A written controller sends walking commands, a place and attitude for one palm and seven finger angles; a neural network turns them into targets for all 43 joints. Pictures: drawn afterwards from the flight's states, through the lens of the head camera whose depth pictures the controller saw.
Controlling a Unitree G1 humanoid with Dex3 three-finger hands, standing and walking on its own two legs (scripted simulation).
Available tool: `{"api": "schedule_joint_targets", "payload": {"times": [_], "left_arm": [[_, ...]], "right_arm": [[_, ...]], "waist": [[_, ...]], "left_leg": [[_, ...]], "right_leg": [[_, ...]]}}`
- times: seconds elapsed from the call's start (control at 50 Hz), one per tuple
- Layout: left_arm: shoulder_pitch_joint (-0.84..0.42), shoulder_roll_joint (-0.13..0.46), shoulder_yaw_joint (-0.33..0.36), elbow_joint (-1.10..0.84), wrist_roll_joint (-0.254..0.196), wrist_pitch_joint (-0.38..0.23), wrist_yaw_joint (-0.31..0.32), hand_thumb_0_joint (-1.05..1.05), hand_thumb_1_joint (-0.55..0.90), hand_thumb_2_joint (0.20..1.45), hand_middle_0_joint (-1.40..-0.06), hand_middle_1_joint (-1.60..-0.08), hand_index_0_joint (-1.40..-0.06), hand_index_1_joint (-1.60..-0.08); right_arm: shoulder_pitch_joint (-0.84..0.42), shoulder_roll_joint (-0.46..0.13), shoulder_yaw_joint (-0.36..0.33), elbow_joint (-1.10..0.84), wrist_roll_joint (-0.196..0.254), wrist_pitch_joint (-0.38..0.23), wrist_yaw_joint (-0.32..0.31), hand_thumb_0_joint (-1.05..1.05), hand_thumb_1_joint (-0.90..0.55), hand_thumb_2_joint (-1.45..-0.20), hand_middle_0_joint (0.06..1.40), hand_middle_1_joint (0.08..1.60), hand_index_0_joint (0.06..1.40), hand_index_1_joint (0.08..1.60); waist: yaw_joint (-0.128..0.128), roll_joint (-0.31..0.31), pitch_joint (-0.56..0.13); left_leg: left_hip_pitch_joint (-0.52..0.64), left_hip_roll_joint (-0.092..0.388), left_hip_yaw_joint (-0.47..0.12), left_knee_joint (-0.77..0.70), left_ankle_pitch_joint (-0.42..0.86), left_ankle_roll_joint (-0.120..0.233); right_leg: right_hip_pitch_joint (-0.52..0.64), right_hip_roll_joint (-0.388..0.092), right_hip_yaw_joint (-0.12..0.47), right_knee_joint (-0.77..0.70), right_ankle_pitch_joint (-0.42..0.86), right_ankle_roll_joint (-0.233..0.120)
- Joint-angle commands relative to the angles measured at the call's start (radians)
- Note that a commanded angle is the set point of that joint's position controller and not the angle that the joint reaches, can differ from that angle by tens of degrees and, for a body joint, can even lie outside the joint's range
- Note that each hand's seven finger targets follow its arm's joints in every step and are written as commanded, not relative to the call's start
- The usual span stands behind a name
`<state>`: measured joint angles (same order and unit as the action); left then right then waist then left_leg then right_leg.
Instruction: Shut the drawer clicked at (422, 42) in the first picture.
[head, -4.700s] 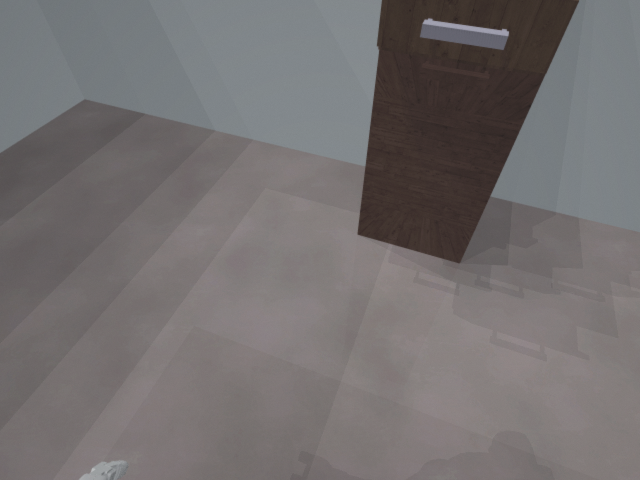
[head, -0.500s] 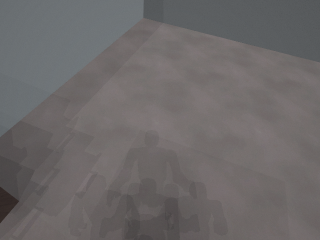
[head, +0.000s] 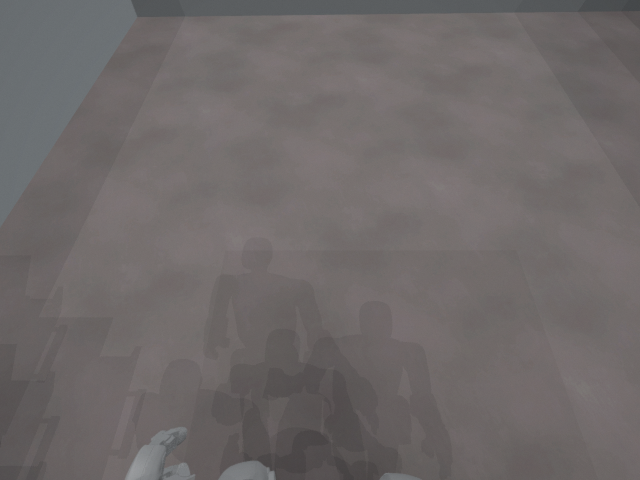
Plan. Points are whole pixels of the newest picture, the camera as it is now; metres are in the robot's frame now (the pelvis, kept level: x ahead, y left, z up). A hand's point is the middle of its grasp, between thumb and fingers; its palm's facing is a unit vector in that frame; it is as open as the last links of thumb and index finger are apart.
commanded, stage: turn to face it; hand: left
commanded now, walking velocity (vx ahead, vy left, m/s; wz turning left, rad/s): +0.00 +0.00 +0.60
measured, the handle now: out of the picture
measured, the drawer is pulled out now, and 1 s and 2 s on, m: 0.15 0.15 0.15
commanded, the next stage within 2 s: none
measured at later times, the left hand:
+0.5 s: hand out of the picture +0.04 +0.25 -0.16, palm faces +0.25 -0.94 -0.23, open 7.4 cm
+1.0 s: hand out of the picture -0.03 +0.16 -0.12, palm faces +0.51 -0.81 -0.29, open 7.4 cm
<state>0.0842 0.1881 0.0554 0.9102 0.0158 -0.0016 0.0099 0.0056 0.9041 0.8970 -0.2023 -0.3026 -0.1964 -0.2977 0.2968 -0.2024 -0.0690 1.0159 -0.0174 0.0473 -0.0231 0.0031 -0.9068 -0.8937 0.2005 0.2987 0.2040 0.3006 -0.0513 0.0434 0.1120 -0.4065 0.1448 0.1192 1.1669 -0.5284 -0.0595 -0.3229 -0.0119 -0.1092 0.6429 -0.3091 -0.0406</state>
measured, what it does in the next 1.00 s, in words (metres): steps on the spot, turning left: left foot, then right foot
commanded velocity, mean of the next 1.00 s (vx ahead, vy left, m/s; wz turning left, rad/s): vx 0.00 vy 0.00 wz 0.60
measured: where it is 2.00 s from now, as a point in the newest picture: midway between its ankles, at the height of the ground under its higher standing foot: outside the picture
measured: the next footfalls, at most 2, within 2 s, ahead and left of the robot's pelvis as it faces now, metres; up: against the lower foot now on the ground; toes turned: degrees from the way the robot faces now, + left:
left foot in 0.26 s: +0.08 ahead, +0.13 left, +0.00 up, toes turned +14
right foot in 0.78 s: +0.07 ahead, -0.12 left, +0.00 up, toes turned +22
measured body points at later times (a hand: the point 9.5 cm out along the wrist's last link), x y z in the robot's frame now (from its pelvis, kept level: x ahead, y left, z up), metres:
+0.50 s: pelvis +0.01 +0.04 +0.02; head +0.05 +0.07 +0.47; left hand +0.03 +0.30 -0.14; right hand +0.10 -0.19 -0.12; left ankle +0.04 +0.12 -0.72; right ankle +0.01 -0.13 -0.64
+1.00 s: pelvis +0.00 -0.05 +0.02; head +0.04 -0.07 +0.47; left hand -0.06 +0.20 -0.10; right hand +0.20 -0.25 -0.14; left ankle -0.07 +0.10 -0.63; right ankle +0.04 -0.14 -0.72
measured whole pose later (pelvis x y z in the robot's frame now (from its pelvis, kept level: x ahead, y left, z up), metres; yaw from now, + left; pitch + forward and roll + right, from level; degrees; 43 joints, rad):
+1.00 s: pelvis +0.00 -0.05 +0.02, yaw +32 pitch -1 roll +3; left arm 0.22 0.17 0.03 0.90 0.02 0.01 0.02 0.01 0.90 0.90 -0.21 -0.30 -0.20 -0.30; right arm 0.21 -0.28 -0.11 0.92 -0.03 0.08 0.03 0.00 -0.91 -0.89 0.20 0.30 0.20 0.30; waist -0.03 0.04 0.06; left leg -0.55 0.01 -0.01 1.15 -0.34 -0.08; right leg -0.18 -0.10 -0.15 0.49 -0.29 -0.02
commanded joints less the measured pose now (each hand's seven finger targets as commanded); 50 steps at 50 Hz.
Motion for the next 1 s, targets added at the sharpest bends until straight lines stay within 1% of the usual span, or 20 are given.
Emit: {"api": "schedule_joint_targets", "payload": {"times": [0.0,0.06,0.14,0.2,0.22,0.24,0.26,0.28,0.32,0.38,0.6,0.68,0.72,0.74,0.76,0.78,0.8,0.84,0.88,0.98], "left_arm": [[0.033,0.129,0.016,-0.030,0.008,-0.008,0.025,0.000,0.900,0.900,-0.200,-0.300,-0.200,-0.300],[0.042,0.126,0.004,-0.012,0.008,-0.011,0.020,0.000,0.900,0.900,-0.200,-0.300,-0.200,-0.300],[0.082,0.160,0.024,0.005,0.009,-0.001,0.024,0.000,0.900,0.900,-0.200,-0.300,-0.200,-0.300],[0.069,0.154,0.034,-0.007,0.001,0.011,0.027,0.000,0.900,0.900,-0.200,-0.300,-0.200,-0.300],[0.091,0.118,0.033,-0.019,-0.004,0.021,0.022,0.000,0.900,0.900,-0.200,-0.300,-0.200,-0.300],[0.110,0.059,0.028,-0.048,-0.011,0.026,0.020,0.000,0.900,0.900,-0.200,-0.300,-0.200,-0.300],[0.053,0.069,0.022,-0.065,0.001,0.030,0.024,0.000,0.900,0.900,-0.200,-0.300,-0.200,-0.300],[0.019,0.072,0.028,-0.071,0.006,0.030,0.021,0.000,0.900,0.900,-0.200,-0.300,-0.200,-0.300],[0.032,0.080,0.039,-0.053,0.008,0.020,0.009,0.000,0.900,0.900,-0.200,-0.300,-0.200,-0.300],[0.080,0.082,0.042,-0.026,0.003,0.023,0.004,0.000,0.900,0.900,-0.200,-0.300,-0.200,-0.300],[0.056,0.103,0.038,-0.062,-0.004,0.029,0.011,0.000,0.900,0.900,-0.200,-0.300,-0.200,-0.300],[0.132,0.114,0.036,-0.062,-0.010,0.029,0.016,0.000,0.900,0.900,-0.200,-0.300,-0.200,-0.300],[0.229,0.133,0.046,-0.044,-0.011,0.025,0.019,0.000,0.900,0.900,-0.200,-0.300,-0.200,-0.300],[0.269,0.190,0.058,-0.042,0.000,0.019,0.025,0.000,0.900,0.900,-0.200,-0.300,-0.200,-0.300],[0.239,0.292,0.074,-0.071,0.020,0.013,0.031,0.000,0.900,0.900,-0.200,-0.300,-0.200,-0.300],[0.137,0.291,0.059,-0.108,0.006,0.018,0.035,0.000,0.900,0.900,-0.200,-0.300,-0.200,-0.300],[0.069,0.251,0.059,-0.122,0.004,0.011,0.035,0.000,0.900,0.900,-0.200,-0.300,-0.200,-0.300],[0.006,0.181,0.031,-0.123,0.005,-0.001,0.024,0.000,0.900,0.900,-0.200,-0.300,-0.200,-0.300],[0.054,0.158,0.025,-0.114,0.005,-0.011,0.024,0.000,0.900,0.900,-0.200,-0.300,-0.200,-0.300],[0.179,0.193,0.031,-0.075,0.009,-0.009,0.024,0.000,0.900,0.900,-0.200,-0.300,-0.200,-0.300]], "right_arm": [[0.067,-0.029,0.010,-0.034,-0.003,-0.010,0.000,0.000,-0.900,-0.900,0.200,0.300,0.200,0.300],[0.062,-0.020,0.019,-0.025,0.003,-0.009,0.007,0.000,-0.900,-0.900,0.200,0.300,0.200,0.300],[-0.015,-0.032,0.014,-0.057,0.004,-0.019,0.018,0.000,-0.900,-0.900,0.200,0.300,0.200,0.300],[0.039,-0.049,0.004,-0.059,-0.001,-0.024,0.026,0.000,-0.900,-0.900,0.200,0.300,0.200,0.300],[0.074,-0.098,-0.006,-0.065,-0.004,-0.032,0.029,0.000,-0.900,-0.900,0.200,0.300,0.200,0.300],[0.099,-0.192,-0.026,-0.082,-0.014,-0.038,0.026,0.000,-0.900,-0.900,0.200,0.300,0.200,0.300],[0.119,-0.212,-0.036,-0.074,-0.018,-0.039,0.013,0.000,-0.900,-0.900,0.200,0.300,0.200,0.300],[0.103,-0.203,-0.038,-0.078,-0.015,-0.041,0.006,0.000,-0.900,-0.900,0.200,0.300,0.200,0.300],[0.011,-0.154,-0.023,-0.106,-0.013,-0.048,0.004,0.000,-0.900,-0.900,0.200,0.300,0.200,0.300],[-0.021,-0.151,-0.024,-0.122,-0.005,-0.056,0.001,0.000,-0.900,-0.900,0.200,0.300,0.200,0.300],[-0.024,-0.213,-0.056,-0.134,-0.009,-0.029,0.016,0.000,-0.900,-0.900,0.200,0.300,0.200,0.300],[-0.080,-0.227,-0.064,-0.161,-0.012,-0.015,0.024,0.000,-0.900,-0.900,0.200,0.300,0.200,0.300],[-0.124,-0.215,-0.067,-0.184,-0.008,-0.006,0.030,0.000,-0.900,-0.900,0.200,0.300,0.200,0.300],[-0.126,-0.167,-0.063,-0.197,-0.001,0.000,0.034,0.000,-0.900,-0.900,0.200,0.300,0.200,0.300],[-0.114,-0.097,-0.051,-0.225,0.002,0.000,0.035,0.000,-0.900,-0.900,0.200,0.300,0.200,0.300],[-0.135,-0.165,-0.064,-0.229,-0.014,0.000,0.036,0.000,-0.900,-0.900,0.200,0.300,0.200,0.300],[-0.141,-0.159,-0.064,-0.215,-0.016,0.009,0.040,0.000,-0.900,-0.900,0.200,0.300,0.200,0.300],[-0.098,-0.145,-0.057,-0.172,-0.015,0.015,0.053,0.000,-0.900,-0.900,0.200,0.300,0.200,0.300],[-0.077,-0.127,-0.049,-0.161,-0.008,0.012,0.058,0.000,-0.900,-0.900,0.200,0.300,0.200,0.300],[-0.185,-0.127,-0.038,-0.183,-0.006,0.018,0.057,0.000,-0.900,-0.900,0.200,0.300,0.200,0.300]], "waist": [[0.005,-0.146,-0.138],[0.018,-0.201,-0.104],[0.055,-0.206,-0.082],[0.025,-0.119,-0.093],[0.014,0.062,-0.111],[0.009,0.302,-0.112],[-0.026,0.280,-0.131],[-0.012,0.206,-0.121],[0.021,0.104,-0.125],[0.032,0.067,-0.191],[-0.001,0.114,-0.196],[0.033,0.131,-0.188],[0.077,0.116,-0.189],[0.098,-0.022,-0.173],[0.100,-0.352,-0.130],[0.075,-0.277,-0.099],[0.043,-0.277,-0.057],[-0.003,-0.188,0.004],[0.007,-0.193,-0.038],[0.073,-0.217,-0.068]], "left_leg": [[-0.042,-0.014,-0.091,-0.032,0.118,0.001],[0.021,-0.043,-0.058,-0.220,0.125,0.004],[0.011,-0.059,-0.019,-0.362,0.130,0.001],[0.158,-0.054,-0.007,-0.583,0.325,0.014],[0.200,0.029,-0.167,-0.697,0.487,0.062],[0.227,0.243,-0.458,-0.826,0.695,0.181],[0.200,0.287,-0.575,-0.902,0.596,0.250],[0.187,0.258,-0.565,-0.900,0.523,0.246],[0.182,0.166,-0.436,-0.883,0.474,0.214],[0.256,0.111,-0.339,-0.863,0.567,0.204],[0.262,0.080,-0.487,-0.857,0.442,0.233],[0.135,0.039,-0.534,-0.854,0.371,0.209],[-0.005,-0.028,-0.500,-0.833,0.251,0.144],[-0.162,-0.112,-0.418,-0.681,0.133,0.085],[-0.333,-0.252,-0.186,-0.347,0.012,0.002],[-0.253,-0.185,-0.211,-0.150,-0.012,0.015],[-0.222,-0.161,-0.219,-0.055,0.033,0.025],[-0.207,-0.133,-0.170,0.060,0.166,0.007],[-0.220,-0.129,-0.138,0.058,0.203,-0.012],[-0.206,-0.103,-0.095,-0.066,0.147,-0.035]], "right_leg": [[0.065,-0.244,0.136,-0.295,0.453,-0.106],[0.040,-0.240,0.098,-0.322,0.343,-0.104],[0.111,-0.290,0.092,-0.269,0.411,-0.109],[0.040,-0.279,0.021,-0.138,0.275,-0.032],[-0.032,-0.199,-0.031,0.001,0.108,0.029],[-0.167,-0.079,-0.071,0.202,-0.221,0.100],[-0.194,-0.048,0.025,0.419,-0.339,0.095],[-0.254,-0.064,0.091,0.512,-0.278,0.088],[-0.258,-0.082,0.117,0.548,-0.131,0.096],[-0.232,-0.081,0.108,0.489,-0.070,0.114],[-0.152,-0.032,0.112,0.233,-0.137,0.121],[0.019,0.008,0.102,0.040,-0.111,0.095],[0.219,0.008,0.076,-0.189,-0.007,0.076],[0.335,-0.123,0.197,-0.349,-0.077,0.029],[0.315,-0.436,0.546,-0.504,-0.288,-0.086],[0.087,-0.510,0.518,-0.511,-0.257,-0.118],[0.004,-0.433,0.466,-0.495,-0.204,-0.096],[-0.008,-0.304,0.225,-0.408,0.029,-0.051],[0.101,-0.272,0.129,-0.346,0.236,-0.040],[0.226,-0.324,0.092,-0.317,0.341,-0.068]]}}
